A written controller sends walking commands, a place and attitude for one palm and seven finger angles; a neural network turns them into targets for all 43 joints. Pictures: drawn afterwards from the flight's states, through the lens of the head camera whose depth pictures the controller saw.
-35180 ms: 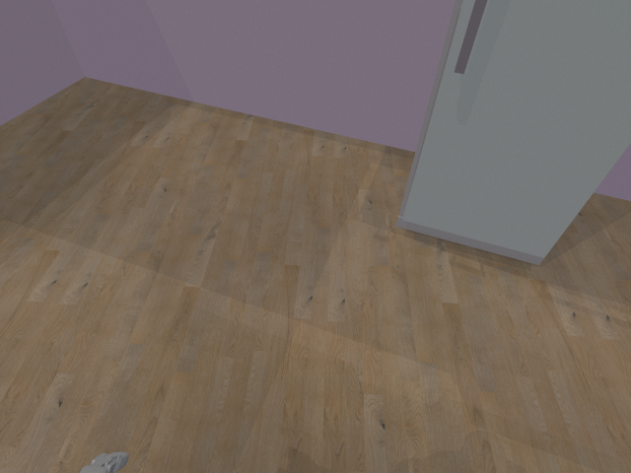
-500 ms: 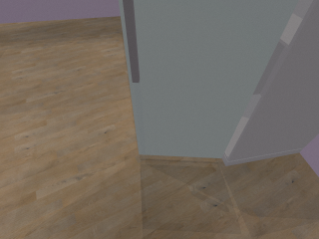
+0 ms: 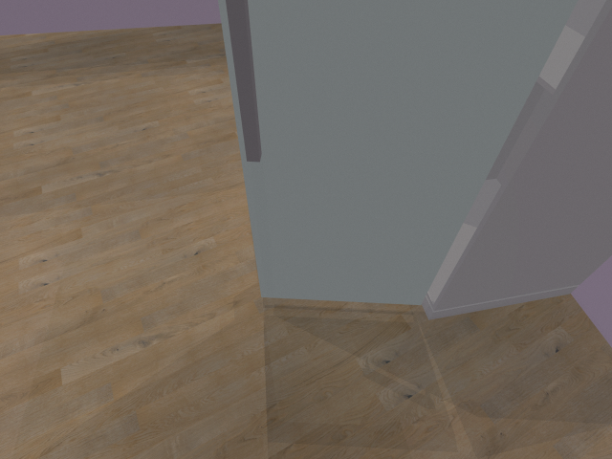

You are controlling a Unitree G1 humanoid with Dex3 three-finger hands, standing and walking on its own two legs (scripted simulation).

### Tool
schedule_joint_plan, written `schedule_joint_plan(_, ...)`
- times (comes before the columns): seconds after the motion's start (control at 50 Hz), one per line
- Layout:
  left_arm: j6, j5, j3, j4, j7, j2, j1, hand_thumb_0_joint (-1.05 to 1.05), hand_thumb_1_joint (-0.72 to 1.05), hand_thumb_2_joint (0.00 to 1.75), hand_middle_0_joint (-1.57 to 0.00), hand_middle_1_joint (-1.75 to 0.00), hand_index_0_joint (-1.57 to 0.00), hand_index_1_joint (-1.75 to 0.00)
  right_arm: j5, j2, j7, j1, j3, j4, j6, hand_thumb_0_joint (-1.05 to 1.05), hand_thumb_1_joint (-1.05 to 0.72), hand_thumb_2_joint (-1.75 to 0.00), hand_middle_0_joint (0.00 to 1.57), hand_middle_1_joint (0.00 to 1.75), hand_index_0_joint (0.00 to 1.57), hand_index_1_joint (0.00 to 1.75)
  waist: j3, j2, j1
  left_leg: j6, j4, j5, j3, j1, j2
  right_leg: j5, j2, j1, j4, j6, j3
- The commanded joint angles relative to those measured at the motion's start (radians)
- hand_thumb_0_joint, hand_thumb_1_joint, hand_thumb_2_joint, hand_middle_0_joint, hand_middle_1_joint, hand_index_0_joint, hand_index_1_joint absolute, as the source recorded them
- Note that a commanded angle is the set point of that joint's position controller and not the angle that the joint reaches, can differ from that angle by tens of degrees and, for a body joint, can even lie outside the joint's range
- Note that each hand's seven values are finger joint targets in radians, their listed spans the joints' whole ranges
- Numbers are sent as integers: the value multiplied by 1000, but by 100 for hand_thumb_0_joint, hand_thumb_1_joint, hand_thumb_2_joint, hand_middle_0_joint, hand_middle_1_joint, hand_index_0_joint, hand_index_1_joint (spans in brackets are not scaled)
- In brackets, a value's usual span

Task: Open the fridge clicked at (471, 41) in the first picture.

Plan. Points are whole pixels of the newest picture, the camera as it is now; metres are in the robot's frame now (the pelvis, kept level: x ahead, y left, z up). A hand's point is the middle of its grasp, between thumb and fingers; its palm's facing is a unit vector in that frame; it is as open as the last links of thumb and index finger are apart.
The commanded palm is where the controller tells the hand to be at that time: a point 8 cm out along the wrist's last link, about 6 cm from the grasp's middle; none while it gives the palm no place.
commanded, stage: look to check the result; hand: left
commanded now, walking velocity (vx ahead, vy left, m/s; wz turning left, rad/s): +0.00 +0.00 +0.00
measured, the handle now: (244, 38) +0.69 +0.15 +0.21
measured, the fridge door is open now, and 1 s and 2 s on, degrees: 76 76 76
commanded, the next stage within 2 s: stand and wait in 0.24 s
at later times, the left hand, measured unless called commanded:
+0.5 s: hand out of the picture +0.08 +0.22 -0.17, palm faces -0.02 -0.96 -0.29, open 7.4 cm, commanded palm none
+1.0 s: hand out of the picture +0.07 +0.23 -0.16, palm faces -0.02 -0.95 -0.31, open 7.4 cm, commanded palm none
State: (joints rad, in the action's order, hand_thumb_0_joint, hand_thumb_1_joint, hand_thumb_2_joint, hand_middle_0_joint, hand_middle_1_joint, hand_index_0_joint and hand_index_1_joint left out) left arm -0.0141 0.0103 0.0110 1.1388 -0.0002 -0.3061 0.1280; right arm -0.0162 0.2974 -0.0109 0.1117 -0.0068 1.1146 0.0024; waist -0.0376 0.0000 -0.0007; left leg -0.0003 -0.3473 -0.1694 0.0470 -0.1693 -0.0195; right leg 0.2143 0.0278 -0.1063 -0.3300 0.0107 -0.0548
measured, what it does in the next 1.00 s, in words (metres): stands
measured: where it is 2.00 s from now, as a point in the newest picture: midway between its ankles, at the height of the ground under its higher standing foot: outside the picture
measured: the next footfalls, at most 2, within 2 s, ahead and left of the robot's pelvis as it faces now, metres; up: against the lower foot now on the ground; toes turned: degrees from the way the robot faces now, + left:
none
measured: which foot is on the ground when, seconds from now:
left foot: down 0.00-1.00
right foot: down 0.00-1.00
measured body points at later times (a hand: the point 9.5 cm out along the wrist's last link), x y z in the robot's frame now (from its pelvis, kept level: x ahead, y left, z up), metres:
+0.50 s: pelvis +0.01 -0.01 +0.00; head +0.02 +0.00 +0.45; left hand +0.08 +0.27 -0.14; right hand +0.08 -0.29 -0.14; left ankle +0.01 +0.12 -0.75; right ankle -0.02 -0.12 -0.75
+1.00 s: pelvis +0.00 -0.01 +0.00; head +0.02 -0.01 +0.45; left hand +0.07 +0.28 -0.14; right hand +0.07 -0.29 -0.14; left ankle +0.01 +0.12 -0.75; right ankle -0.02 -0.12 -0.75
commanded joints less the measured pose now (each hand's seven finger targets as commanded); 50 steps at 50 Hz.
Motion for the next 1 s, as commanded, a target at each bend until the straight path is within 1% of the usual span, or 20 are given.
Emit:
schedule_joint_plan(0.0,-24,1,31,-55,10,-181,-15,0,90,90,-20,-30,-20,-30,0,194,-13,-22,-35,-53,23,0,-90,-90,20,30,20,30,96,2,-4,24,40,190,-101,81,-112,-185,110,-6,58,-47,89)
schedule_joint_plan(0.04,-24,0,30,-52,11,-181,-20,0,90,90,-20,-30,-20,-30,-1,193,-14,-19,-34,-49,23,0,-90,-90,20,30,20,30,104,1,-7,23,41,200,-99,85,-114,-202,110,3,54,-47,87)
schedule_joint_plan(0.12,-23,0,30,-51,11,-180,-18,0,90,90,-20,-30,-20,-30,0,189,-14,-23,-33,-47,22,0,-90,-90,20,30,20,30,75,6,-6,22,48,189,-97,78,-114,-192,111,-7,63,-46,86)
schedule_joint_plan(0.2,-25,0,29,-50,12,-182,-9,0,90,90,-20,-30,-20,-30,0,191,-14,-21,-32,-47,21,0,-90,-90,20,30,20,30,78,12,-4,20,46,190,-96,84,-112,-202,109,-6,67,-48,90)
schedule_joint_plan(0.24,-23,-1,27,-49,12,-178,-16,0,90,90,-20,-30,-20,-30,-1,185,-14,-23,-31,-43,20,0,-90,-90,20,30,20,30,62,1,-6,19,53,181,-95,76,-112,-193,109,-7,68,-47,90)
schedule_joint_plan(0.26,-23,0,28,-49,12,-178,-11,0,90,90,-20,-30,-20,-30,-2,185,-13,-22,-31,-43,22,0,-90,-90,20,30,20,30,71,-6,-5,20,52,187,-95,81,-112,-200,111,-2,67,-47,92)
schedule_joint_plan(0.28,-23,-1,27,-49,12,-177,-11,0,90,90,-20,-30,-20,-30,-2,185,-14,-23,-30,-43,22,0,-90,-90,20,30,20,30,69,0,-5,19,51,190,-94,83,-113,-204,111,-3,68,-47,90)
schedule_joint_plan(0.3,-26,0,29,-49,12,-181,-5,0,90,90,-20,-30,-20,-30,0,187,-15,-19,-31,-45,21,0,-90,-90,20,30,20,30,87,11,-4,20,45,200,-94,94,-113,-220,110,4,68,-48,92)
schedule_joint_plan(0.42,-23,0,28,-50,13,-175,-12,0,90,90,-20,-30,-20,-30,-1,180,-16,-18,-29,-42,22,0,-90,-90,20,30,20,30,67,-19,-4,16,54,197,-89,83,-115,-212,111,5,69,-49,90)
schedule_joint_plan(0.44,-23,-1,29,-49,13,-173,-10,0,90,90,-20,-30,-20,-30,-2,179,-16,-15,-30,-42,23,0,-90,-90,20,30,20,30,76,-17,-5,16,54,201,-89,85,-115,-218,109,12,68,-49,92)
schedule_joint_plan(0.5,-25,0,31,-51,13,-179,-5,0,90,90,-20,-30,-20,-30,0,188,-16,-15,-31,-45,23,0,-90,-90,20,30,20,30,78,-7,-3,16,50,207,-90,95,-115,-227,108,10,71,-49,95)
schedule_joint_plan(0.56,-24,-1,31,-50,14,-174,-11,0,90,90,-20,-30,-20,-30,-1,182,-17,-10,-31,-40,23,0,-90,-90,20,30,20,30,75,-9,-5,15,53,208,-89,91,-117,-237,109,16,69,-50,94)
schedule_joint_plan(0.66,-24,-1,32,-52,14,-173,-12,0,90,90,-20,-30,-20,-30,-1,183,-17,-7,-31,-38,24,0,-90,-90,20,30,20,30,72,-17,-4,16,58,206,-88,87,-117,-227,109,21,70,-50,93)
schedule_joint_plan(0.7,-25,0,32,-52,14,-179,-10,0,90,90,-20,-30,-20,-30,0,188,-17,-5,-32,-40,23,0,-90,-90,20,30,20,30,69,3,-4,16,58,199,-88,94,-120,-221,106,12,72,-50,94)
schedule_joint_plan(0.72,-24,0,31,-53,14,-176,-16,0,90,90,-20,-30,-20,-30,-1,186,-17,-9,-33,-40,23,0,-90,-90,20,30,20,30,55,-6,-5,15,61,185,-88,87,-119,-209,108,5,76,-49,94)
schedule_joint_plan(0.76,-24,-1,30,-52,13,-180,-16,0,90,90,-20,-30,-20,-30,-1,190,-16,-6,-33,-37,22,0,-90,-90,20,30,20,30,63,-7,-6,15,64,172,-90,84,-118,-197,107,10,78,-50,101)
schedule_joint_plan(0.8,-25,0,32,-54,13,-181,-14,0,90,90,-20,-30,-20,-30,1,191,-16,-6,-33,-41,22,0,-90,-90,20,30,20,30,66,7,-5,16,62,179,-91,92,-118,-199,106,7,79,-50,98)
schedule_joint_plan(0.88,-24,-1,30,-53,12,-185,-23,0,90,90,-20,-30,-20,-30,-1,194,-15,-10,-34,-39,22,0,-90,-90,20,30,20,30,55,-2,-7,15,68,165,-91,84,-119,-187,107,2,82,-49,101)
schedule_joint_plan(0.9,-25,0,32,-54,13,-187,-17,0,90,90,-20,-30,-20,-30,0,197,-15,-11,-35,-41,22,0,-90,-90,20,30,20,30,66,4,-5,16,63,171,-92,94,-119,-192,105,4,82,-50,103)
schedule_joint_plan(0.98,-24,-1,31,-53,12,-189,-26,0,90,90,-20,-30,-20,-30,-1,199,-15,-15,-35,-38,23,0,-90,-90,20,30,20,30,62,-1,-6,16,70,167,-91,91,-121,-187,106,2,80,-49,104)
